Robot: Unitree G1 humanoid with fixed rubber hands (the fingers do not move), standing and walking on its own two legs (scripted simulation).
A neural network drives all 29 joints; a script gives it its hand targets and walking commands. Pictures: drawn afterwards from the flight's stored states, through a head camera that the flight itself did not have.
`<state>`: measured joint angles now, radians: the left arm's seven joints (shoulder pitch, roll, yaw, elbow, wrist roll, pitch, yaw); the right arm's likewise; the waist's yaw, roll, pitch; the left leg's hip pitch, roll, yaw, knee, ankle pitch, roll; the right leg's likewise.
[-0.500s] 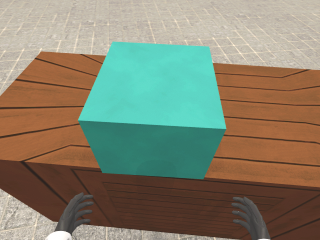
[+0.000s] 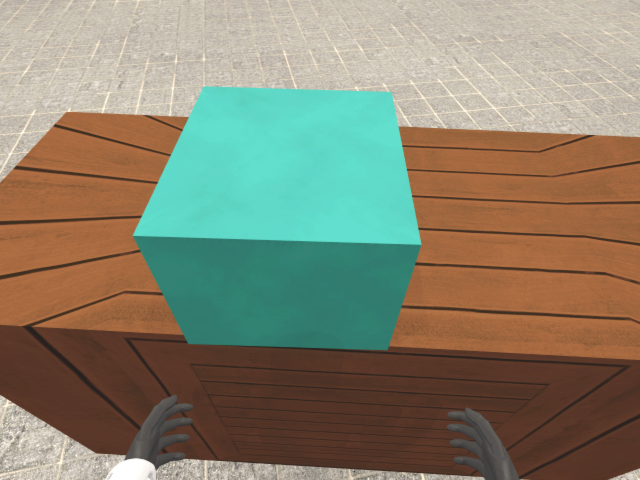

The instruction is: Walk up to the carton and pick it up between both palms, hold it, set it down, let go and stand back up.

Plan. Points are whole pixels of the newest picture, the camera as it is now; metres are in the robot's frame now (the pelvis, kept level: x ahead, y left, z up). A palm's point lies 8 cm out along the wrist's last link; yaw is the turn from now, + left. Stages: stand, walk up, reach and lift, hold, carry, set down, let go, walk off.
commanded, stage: let go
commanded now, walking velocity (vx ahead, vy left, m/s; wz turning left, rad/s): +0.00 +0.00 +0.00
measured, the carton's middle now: (292, 214) +0.44 +0.05 +0.09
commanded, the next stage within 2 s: stand in 0.46 s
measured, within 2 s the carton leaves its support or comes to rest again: neither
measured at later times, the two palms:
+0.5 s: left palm (144, 465) +0.16 +0.22 -0.07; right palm (499, 475) +0.15 -0.22 -0.08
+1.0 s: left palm out of the picture +0.04 +0.28 -0.11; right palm out of the picture +0.06 -0.23 -0.12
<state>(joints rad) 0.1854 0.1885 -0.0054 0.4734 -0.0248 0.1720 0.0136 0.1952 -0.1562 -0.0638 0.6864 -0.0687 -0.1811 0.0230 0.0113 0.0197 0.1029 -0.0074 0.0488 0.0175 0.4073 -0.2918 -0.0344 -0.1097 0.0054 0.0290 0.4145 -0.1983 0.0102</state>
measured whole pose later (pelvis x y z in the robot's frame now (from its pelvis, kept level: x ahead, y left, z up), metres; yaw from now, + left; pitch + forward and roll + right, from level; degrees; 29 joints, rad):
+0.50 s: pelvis +0.00 +0.00 +0.00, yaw +0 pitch -6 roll -1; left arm 0.20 0.18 -0.01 0.48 -0.01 0.15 0.02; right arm 0.19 -0.17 -0.06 0.71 -0.05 -0.20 0.03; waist 0.01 0.01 0.10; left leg -0.03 0.05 0.01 0.44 -0.31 -0.03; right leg -0.12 0.00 0.03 0.43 -0.21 0.01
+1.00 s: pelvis -0.02 +0.02 -0.01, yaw +2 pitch -4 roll +0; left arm 0.35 0.24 0.02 0.72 0.03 -0.02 0.00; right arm 0.34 -0.25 -0.04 0.74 -0.01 -0.03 0.02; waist 0.00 0.00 0.03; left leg -0.15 -0.01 0.00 0.55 -0.33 0.01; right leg -0.23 -0.05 0.02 0.54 -0.23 0.05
